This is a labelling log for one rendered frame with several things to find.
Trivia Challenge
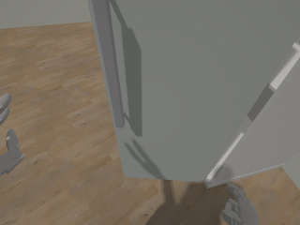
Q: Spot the left robot hand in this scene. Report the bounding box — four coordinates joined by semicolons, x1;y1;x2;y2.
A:
0;93;24;177

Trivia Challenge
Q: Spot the right robot hand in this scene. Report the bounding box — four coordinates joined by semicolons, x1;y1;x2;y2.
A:
222;182;260;225

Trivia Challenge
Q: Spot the fridge door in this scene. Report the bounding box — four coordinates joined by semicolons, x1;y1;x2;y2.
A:
87;0;300;183

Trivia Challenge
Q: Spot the handle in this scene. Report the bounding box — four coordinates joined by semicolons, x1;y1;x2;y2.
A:
92;0;125;128

